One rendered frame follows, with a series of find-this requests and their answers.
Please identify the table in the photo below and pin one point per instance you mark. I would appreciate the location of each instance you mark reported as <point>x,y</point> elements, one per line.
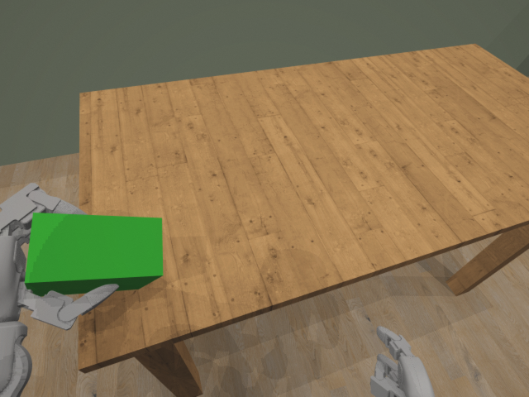
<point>277,185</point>

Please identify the right robot hand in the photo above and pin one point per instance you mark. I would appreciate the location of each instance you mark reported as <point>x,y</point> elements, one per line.
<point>408,378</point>

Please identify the left robot hand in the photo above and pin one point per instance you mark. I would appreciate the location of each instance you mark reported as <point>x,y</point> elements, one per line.
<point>54,308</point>

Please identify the sponge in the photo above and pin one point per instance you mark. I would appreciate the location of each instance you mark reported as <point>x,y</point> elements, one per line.
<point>76,253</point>

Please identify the robot left forearm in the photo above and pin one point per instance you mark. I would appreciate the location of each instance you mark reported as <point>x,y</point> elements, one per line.
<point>15,360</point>

